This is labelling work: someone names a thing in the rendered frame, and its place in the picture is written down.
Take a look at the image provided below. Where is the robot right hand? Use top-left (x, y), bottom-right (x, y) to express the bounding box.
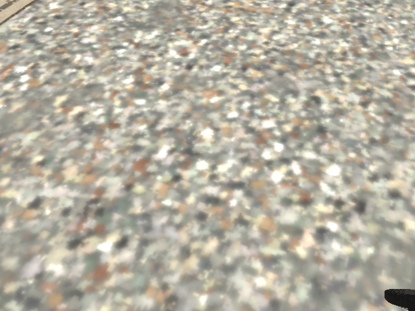
top-left (385, 289), bottom-right (415, 311)

